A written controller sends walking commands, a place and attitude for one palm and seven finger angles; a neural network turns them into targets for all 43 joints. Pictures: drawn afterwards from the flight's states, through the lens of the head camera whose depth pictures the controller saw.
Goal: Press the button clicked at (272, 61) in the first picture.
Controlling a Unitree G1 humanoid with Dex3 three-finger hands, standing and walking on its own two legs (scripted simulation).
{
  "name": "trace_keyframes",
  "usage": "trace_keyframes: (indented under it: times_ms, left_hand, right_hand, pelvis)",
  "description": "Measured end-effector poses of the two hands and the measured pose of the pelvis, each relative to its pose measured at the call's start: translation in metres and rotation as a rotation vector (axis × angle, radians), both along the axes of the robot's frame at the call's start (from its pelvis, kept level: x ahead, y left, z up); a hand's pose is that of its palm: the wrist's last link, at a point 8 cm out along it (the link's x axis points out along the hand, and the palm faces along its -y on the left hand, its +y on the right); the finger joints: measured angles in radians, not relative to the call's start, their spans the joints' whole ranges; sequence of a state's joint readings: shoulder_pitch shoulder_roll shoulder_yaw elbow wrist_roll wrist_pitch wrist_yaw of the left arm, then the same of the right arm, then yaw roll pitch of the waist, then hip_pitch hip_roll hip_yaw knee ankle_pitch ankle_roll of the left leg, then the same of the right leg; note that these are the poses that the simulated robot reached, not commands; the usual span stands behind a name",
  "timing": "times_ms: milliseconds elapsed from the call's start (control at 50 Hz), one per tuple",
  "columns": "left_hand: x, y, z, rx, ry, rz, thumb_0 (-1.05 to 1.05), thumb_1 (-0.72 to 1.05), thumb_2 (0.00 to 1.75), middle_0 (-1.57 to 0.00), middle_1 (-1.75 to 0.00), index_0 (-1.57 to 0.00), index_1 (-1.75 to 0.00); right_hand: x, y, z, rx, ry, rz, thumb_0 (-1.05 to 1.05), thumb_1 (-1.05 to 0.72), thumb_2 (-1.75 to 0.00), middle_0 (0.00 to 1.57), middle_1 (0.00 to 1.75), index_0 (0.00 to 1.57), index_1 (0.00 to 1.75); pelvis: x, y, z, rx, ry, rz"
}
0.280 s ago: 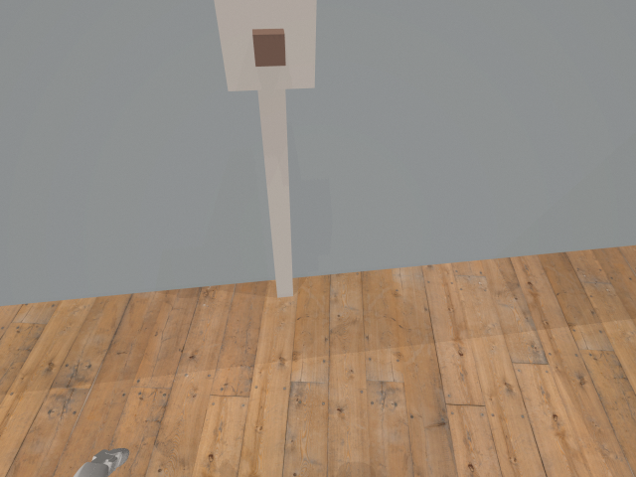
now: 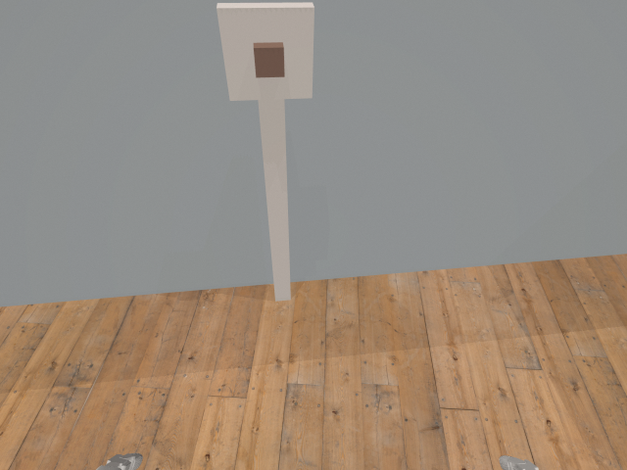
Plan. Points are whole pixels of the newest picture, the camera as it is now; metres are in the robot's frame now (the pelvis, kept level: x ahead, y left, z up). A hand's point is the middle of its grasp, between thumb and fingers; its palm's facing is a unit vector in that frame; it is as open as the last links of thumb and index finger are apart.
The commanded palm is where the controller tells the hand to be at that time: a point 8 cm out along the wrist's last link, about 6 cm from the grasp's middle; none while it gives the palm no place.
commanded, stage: stand and wait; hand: left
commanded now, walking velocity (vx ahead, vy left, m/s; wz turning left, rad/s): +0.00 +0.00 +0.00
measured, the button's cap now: (269, 59) +0.81 +0.15 +0.16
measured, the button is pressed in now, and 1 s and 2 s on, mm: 0 0 0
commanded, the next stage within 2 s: look at it before walking up in 0.66 s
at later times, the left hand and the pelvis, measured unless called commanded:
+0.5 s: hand out of the picture +0.05 +0.23 -0.15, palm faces -0.03 -0.94 -0.34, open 7.4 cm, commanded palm none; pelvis -0.03 -0.02 +0.01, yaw +0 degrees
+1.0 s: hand out of the picture +0.05 +0.22 -0.15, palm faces -0.04 -0.94 -0.33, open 7.4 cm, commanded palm none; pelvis -0.02 -0.03 +0.01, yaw +0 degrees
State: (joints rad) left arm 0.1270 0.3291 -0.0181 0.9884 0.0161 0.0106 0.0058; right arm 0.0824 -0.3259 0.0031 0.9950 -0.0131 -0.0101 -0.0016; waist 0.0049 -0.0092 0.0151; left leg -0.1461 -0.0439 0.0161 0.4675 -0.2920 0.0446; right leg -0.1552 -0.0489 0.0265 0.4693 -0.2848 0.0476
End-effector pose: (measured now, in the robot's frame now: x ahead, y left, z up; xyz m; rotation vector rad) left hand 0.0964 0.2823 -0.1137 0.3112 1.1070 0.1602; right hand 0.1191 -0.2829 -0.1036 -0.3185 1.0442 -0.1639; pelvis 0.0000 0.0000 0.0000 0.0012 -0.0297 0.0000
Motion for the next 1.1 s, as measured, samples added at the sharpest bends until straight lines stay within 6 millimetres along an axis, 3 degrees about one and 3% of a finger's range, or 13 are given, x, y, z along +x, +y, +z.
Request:
trace_keyframes:
  times_ms: [280,540,820,1100]
  left_hand:
    - [-0.047,-0.004,-0.002,0.016,0.098,0.035,0.0,0.9,0.89,-0.2,-0.3,-0.2,-0.3]
    - [-0.056,-0.013,0.002,0.02,0.099,0.029,0.0,0.91,0.89,-0.2,-0.3,-0.2,-0.3]
    - [-0.053,-0.022,0.001,0.012,0.096,0.019,0.0,0.9,0.89,-0.2,-0.3,-0.2,-0.3]
    - [-0.047,-0.021,0.002,0.015,0.094,0.025,0.0,0.91,0.89,-0.2,-0.3,-0.2,-0.3]
  right_hand:
    - [-0.05,-0.025,-0.007,-0.013,0.115,-0.045,0.01,-0.9,-0.9,0.2,0.3,0.2,0.3]
    - [-0.082,-0.034,-0.012,-0.001,0.169,-0.066,0.01,-0.9,-0.9,0.2,0.3,0.2,0.3]
    - [-0.088,-0.037,-0.013,0.007,0.185,-0.07,0.01,-0.9,-0.9,0.2,0.3,0.2,0.3]
    - [-0.073,-0.038,-0.011,0.001,0.166,-0.064,0.01,-0.91,-0.9,0.2,0.3,0.2,0.3]
  pelvis:
    - [-0.014,-0.013,0.004,0.001,-0.013,0.003]
    - [-0.027,-0.022,0.006,0.002,-0.014,0.001]
    - [-0.028,-0.027,0.007,0.002,-0.004,0.0]
    - [-0.022,-0.028,0.007,0.002,-0.002,-0.001]
